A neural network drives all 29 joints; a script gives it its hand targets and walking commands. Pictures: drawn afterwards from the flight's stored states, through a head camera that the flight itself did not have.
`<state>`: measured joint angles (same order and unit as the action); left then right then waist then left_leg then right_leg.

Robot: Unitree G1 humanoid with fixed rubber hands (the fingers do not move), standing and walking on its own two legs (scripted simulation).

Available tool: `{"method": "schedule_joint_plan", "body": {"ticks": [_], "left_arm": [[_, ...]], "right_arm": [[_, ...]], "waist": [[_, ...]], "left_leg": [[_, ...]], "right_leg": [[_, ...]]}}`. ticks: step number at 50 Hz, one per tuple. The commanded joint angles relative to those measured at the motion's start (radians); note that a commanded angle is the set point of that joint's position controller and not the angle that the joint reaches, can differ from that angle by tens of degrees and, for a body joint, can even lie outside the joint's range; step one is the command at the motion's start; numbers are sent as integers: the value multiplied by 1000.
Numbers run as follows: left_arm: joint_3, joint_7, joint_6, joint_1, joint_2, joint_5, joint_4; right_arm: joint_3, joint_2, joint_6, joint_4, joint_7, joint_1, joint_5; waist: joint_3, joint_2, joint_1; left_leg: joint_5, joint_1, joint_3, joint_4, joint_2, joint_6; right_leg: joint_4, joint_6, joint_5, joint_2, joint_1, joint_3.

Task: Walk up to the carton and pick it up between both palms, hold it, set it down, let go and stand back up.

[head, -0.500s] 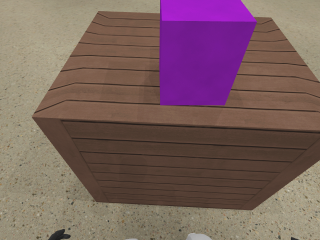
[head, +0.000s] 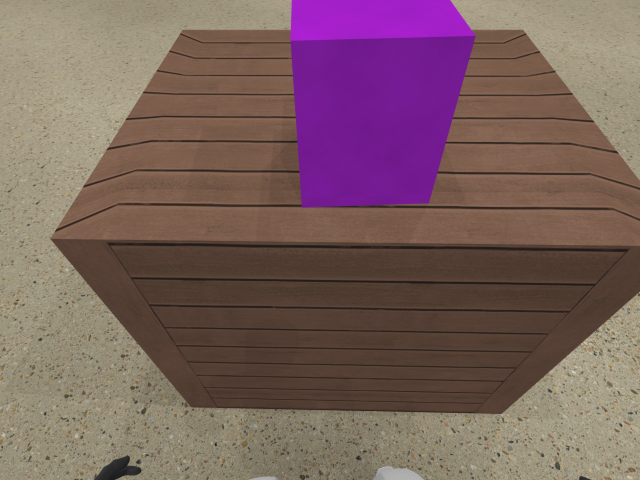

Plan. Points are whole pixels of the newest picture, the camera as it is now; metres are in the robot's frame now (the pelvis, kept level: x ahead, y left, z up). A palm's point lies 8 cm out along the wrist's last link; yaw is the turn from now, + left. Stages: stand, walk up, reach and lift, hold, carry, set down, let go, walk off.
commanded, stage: walk up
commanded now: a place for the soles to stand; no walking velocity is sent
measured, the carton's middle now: (364, 96) +0.61 -0.03 +0.17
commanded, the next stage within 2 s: none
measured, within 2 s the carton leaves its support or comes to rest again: neither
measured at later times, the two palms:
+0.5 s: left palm out of the picture +0.11 +0.31 -0.09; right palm out of the picture +0.07 -0.32 -0.08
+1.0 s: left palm out of the picture +0.11 +0.31 -0.09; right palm out of the picture +0.07 -0.31 -0.09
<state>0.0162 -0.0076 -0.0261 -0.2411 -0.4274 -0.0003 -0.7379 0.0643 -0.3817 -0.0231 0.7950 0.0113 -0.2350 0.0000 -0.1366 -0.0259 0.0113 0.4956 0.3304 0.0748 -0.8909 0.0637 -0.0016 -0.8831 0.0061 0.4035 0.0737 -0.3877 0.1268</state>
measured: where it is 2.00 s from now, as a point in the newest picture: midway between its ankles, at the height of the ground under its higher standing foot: outside the picture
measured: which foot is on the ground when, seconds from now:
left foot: down 0.00-1.00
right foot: down 0.00-1.00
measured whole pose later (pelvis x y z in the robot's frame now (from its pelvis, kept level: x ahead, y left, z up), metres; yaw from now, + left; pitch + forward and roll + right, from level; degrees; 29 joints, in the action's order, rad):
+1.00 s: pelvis -0.01 +0.01 +0.00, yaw -2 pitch -5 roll +0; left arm 0.00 -0.01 -0.02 -0.24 -0.43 0.00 -0.74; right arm 0.06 -0.38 -0.02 0.79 0.01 -0.24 0.00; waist -0.13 -0.03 0.02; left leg 0.46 0.33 0.08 -0.88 0.06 0.00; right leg -0.88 0.01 0.39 0.07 -0.40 0.14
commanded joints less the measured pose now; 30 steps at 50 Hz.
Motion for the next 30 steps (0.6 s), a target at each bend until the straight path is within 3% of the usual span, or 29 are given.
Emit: {"method": "schedule_joint_plan", "body": {"ticks": [1,2,3,4,5,6,7,8,9,10,11,12,13,14,15,16,17,18,19,20,21,22,24,25,26,27,28,29,30], "left_arm": [[69,21,-27,79,-231,-17,40],[56,17,-21,111,-186,-16,41],[60,16,-19,127,-181,-19,44],[53,17,-19,109,-163,-14,45],[66,21,-15,66,-168,-16,44],[78,20,-16,25,-202,-18,25],[87,15,-19,-19,-208,-19,17],[90,10,-26,-53,-204,-16,17],[88,9,-32,-62,-219,-20,2],[94,8,-39,-44,-231,-26,14],[95,7,-44,-20,-252,-25,10],[95,9,-45,-20,-267,-15,15],[84,9,-42,8,-264,-21,18],[84,15,-40,23,-269,-26,26],[82,16,-36,52,-261,-27,27],[73,15,-31,76,-232,-24,32],[62,15,-25,126,-206,-19,39],[56,12,-21,110,-188,-14,49],[57,13,-21,101,-163,-12,51],[54,17,-22,76,-163,-9,36],[68,19,-17,44,-189,-13,44],[74,18,-19,16,-204,-14,36],[93,11,-26,-46,-198,-17,15],[93,8,-31,-69,-213,-18,15],[92,11,-40,-66,-232,-26,15],[104,11,-46,-38,-266,-26,16],[100,13,-47,-29,-276,-15,25],[86,13,-46,-6,-267,-21,22],[79,19,-44,20,-260,-25,17]], "right_arm": [[60,-214,-36,-29,4,-50,-6],[68,-245,-44,-9,5,-94,2],[84,-279,-46,-14,7,-96,2],[93,-323,-52,-16,11,-112,19],[101,-346,-53,-24,13,-60,19],[96,-347,-52,-45,10,28,19],[88,-332,-50,-62,5,71,22],[85,-330,-47,-69,2,83,27],[80,-314,-42,-73,1,95,18],[72,-282,-39,-71,2,80,20],[57,-235,-33,-79,1,72,6],[49,-215,-28,-77,3,86,-3],[54,-222,-21,-59,2,58,1],[55,-227,-25,-49,3,28,-1],[57,-233,-28,-39,2,8,-1],[59,-230,-37,-25,1,-22,3],[63,-234,-44,-15,0,-49,2],[75,-264,-48,-1,6,-87,9],[84,-309,-52,-3,6,-88,16],[87,-333,-54,-13,8,-58,13],[94,-354,-54,-32,7,-4,18],[89,-348,-55,-50,8,29,19],[81,-317,-50,-69,5,80,18],[75,-307,-43,-70,-1,88,18],[64,-264,-40,-78,-1,70,14],[52,-213,-30,-76,-1,55,3],[52,-217,-22,-74,3,65,-5],[47,-218,-19,-70,7,61,-5],[51,-217,-19,-57,4,43,-6]], "waist": [[91,-102,44],[96,-52,62],[94,1,81],[101,98,89],[105,174,48],[67,130,-1],[78,112,-26],[76,157,-45],[79,144,-45],[97,46,-31],[114,-72,-4],[104,-65,-19],[106,-80,-7],[104,-105,7],[70,-105,20],[73,-102,31],[75,-63,58],[104,13,66],[98,96,73],[96,168,57],[84,194,21],[85,153,-1],[60,125,-49],[87,143,-53],[127,38,-35],[127,-97,-13],[128,-92,-11],[113,-96,-8],[93,-119,-8]], "left_leg": [[-4,-102,-103,199,-41,63],[-14,-178,-158,304,1,78],[24,-250,-225,359,90,118],[8,-207,-384,458,216,193],[-24,-133,-448,515,329,257],[-87,-31,-456,498,382,291],[-136,-18,-392,444,372,277],[-196,26,-305,371,314,234],[-183,84,-240,307,248,180],[-186,87,-136,197,137,110],[-115,91,-65,56,21,60],[2,102,-56,20,-36,45],[127,79,-98,48,-46,46],[137,44,-98,77,-54,52],[124,29,-102,112,-58,55],[48,-64,-95,197,-38,61],[12,-137,-131,278,-7,73],[49,-193,-201,349,73,104],[34,-201,-323,428,169,163],[9,-155,-406,514,284,207],[-144,-93,-444,492,354,257],[-250,-57,-395,450,364,268],[-291,58,-286,359,300,221],[-292,46,-184,277,231,158],[-291,56,-123,130,140,104],[-119,125,-40,-1,-9,37],[52,125,-73,8,-44,42],[166,121,-101,19,-52,51],[178,69,-112,34,-50,55]], "right_leg": [[376,186,-168,-177,-134,412],[313,140,-93,-122,-192,315],[204,84,-79,-69,-274,208],[16,48,-132,-6,-255,84],[-82,29,-3,12,-180,-34],[-107,21,153,-14,-121,-76],[-35,36,173,-38,-75,-77],[90,54,156,-44,-17,-59],[138,77,40,-40,51,-2],[267,105,-67,-87,56,109],[372,141,-79,-158,53,326],[415,193,-113,-216,34,487],[442,227,-61,-242,17,558],[439,234,-53,-244,-23,542],[438,218,-19,-214,-57,524],[407,186,-24,-177,-126,440],[362,138,-12,-134,-176,339],[266,93,-17,-105,-225,229],[91,53,-92,-30,-250,117],[-28,32,-114,4,-197,-10],[-84,17,79,-14,-158,-51],[-78,26,144,-33,-111,-74],[34,57,96,-25,13,-74],[185,76,47,-36,60,-47],[279,97,-137,-90,89,115],[386,152,-155,-183,111,378],[407,217,-185,-230,78,520],[416,232,-192,-244,54,549],[443,237,-149,-245,4,556]]}}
